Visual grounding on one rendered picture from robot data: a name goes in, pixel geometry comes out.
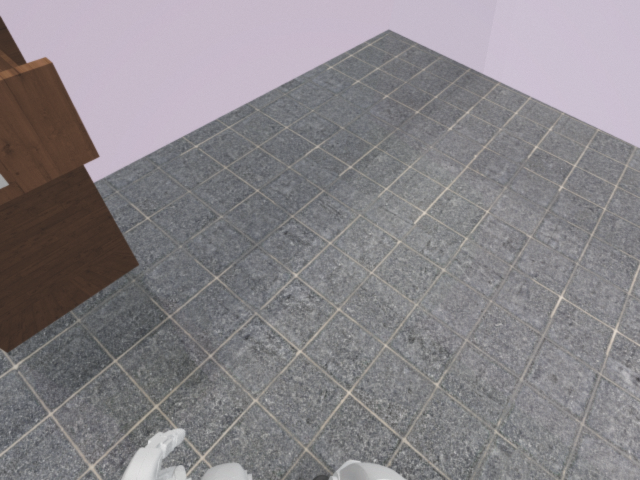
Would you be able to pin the drawer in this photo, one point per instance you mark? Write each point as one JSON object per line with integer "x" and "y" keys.
{"x": 41, "y": 134}

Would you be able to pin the robot left hand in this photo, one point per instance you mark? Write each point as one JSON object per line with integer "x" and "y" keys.
{"x": 146, "y": 463}

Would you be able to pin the robot right shin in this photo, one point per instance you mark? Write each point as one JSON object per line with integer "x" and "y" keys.
{"x": 346, "y": 464}

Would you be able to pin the cabinet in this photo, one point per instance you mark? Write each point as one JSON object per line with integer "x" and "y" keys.
{"x": 59, "y": 246}

